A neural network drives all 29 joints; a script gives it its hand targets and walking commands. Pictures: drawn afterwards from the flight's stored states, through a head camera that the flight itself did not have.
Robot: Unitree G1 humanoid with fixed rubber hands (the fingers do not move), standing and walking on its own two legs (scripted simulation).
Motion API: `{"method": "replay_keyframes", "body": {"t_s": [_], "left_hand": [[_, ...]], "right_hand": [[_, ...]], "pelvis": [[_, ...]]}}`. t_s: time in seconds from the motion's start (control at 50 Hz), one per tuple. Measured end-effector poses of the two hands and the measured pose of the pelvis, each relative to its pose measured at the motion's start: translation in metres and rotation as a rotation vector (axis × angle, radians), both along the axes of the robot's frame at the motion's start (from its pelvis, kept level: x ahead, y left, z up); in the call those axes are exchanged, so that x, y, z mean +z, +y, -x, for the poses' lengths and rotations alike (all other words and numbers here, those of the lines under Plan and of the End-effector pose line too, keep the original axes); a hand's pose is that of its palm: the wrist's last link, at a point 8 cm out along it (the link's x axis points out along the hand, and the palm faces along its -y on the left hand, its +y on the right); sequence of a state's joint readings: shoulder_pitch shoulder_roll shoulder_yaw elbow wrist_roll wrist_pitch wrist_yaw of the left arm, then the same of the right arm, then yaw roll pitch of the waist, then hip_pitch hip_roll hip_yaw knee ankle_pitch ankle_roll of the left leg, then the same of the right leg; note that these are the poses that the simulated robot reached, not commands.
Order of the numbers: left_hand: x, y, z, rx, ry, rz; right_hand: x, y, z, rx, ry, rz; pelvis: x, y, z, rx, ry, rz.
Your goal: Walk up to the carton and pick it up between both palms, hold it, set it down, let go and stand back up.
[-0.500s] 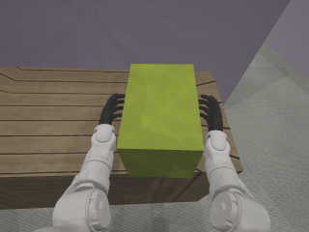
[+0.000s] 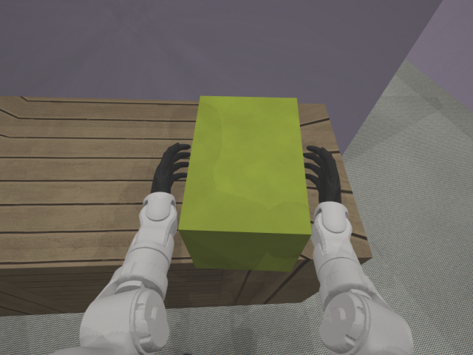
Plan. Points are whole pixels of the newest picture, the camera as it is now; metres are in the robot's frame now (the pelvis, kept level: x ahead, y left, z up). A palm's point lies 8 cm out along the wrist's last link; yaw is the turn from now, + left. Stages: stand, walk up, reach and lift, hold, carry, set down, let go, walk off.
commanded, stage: set down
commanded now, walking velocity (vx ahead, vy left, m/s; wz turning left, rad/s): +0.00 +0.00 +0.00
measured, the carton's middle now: (245, 184) +0.44 +0.01 -0.05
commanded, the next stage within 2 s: none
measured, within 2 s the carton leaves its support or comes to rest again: neither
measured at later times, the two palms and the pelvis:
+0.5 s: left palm (165, 187) +0.38 +0.16 +0.01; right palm (328, 194) +0.39 -0.14 +0.03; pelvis +0.00 +0.00 +0.00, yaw +0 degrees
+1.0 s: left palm (164, 188) +0.39 +0.16 -0.01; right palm (327, 202) +0.38 -0.14 +0.01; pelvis -0.01 +0.00 -0.01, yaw -1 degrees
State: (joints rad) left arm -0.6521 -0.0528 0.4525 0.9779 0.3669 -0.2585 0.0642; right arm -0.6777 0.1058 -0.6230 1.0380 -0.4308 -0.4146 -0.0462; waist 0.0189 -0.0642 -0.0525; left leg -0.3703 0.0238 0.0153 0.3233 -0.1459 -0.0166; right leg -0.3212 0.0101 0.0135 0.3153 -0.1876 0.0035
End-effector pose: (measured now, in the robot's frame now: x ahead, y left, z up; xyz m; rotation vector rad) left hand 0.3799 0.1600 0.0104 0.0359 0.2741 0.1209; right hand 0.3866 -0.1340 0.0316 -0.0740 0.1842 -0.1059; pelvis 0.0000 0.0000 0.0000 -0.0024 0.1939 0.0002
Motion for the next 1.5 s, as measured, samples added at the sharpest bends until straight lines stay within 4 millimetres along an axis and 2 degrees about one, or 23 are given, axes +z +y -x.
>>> {"method": "replay_keyframes", "body": {"t_s": [0.7,0.84,0.98,1.12,1.24,1.36,1.5], "left_hand": [[-0.004,-0.003,-0.001,0.007,-0.029,0.027],[-0.005,-0.005,-0.003,0.001,-0.027,0.031],[-0.016,0.003,-0.006,0.031,0.01,0.02],[-0.02,0.009,-0.013,0.017,0.0,0.047],[-0.022,0.022,-0.012,0.026,0.0,0.045],[-0.027,0.033,-0.005,0.042,0.01,0.027],[-0.02,0.028,-0.002,0.005,-0.019,0.011]], "right_hand": [[-0.004,-0.003,0.002,0.001,0.01,0.015],[-0.013,-0.008,0.006,-0.002,0.056,0.032],[-0.024,-0.008,0.005,0.036,0.122,0.046],[-0.025,-0.005,-0.004,0.025,0.14,0.023],[-0.024,-0.005,-0.008,0.034,0.143,0.019],[-0.024,-0.013,-0.007,0.049,0.142,0.029],[-0.027,-0.033,0.006,0.039,0.122,0.048]], "pelvis": [[-0.001,0.001,0.001,0.0,0.02,0.003],[-0.001,0.001,0.003,-0.002,0.028,0.006],[-0.006,0.001,0.005,-0.012,0.094,0.021],[-0.015,0.006,0.01,-0.022,0.166,0.034],[-0.021,0.011,0.014,-0.024,0.192,0.039],[-0.025,0.011,0.018,-0.026,0.199,0.039],[-0.026,0.011,0.024,-0.026,0.189,0.037]]}}
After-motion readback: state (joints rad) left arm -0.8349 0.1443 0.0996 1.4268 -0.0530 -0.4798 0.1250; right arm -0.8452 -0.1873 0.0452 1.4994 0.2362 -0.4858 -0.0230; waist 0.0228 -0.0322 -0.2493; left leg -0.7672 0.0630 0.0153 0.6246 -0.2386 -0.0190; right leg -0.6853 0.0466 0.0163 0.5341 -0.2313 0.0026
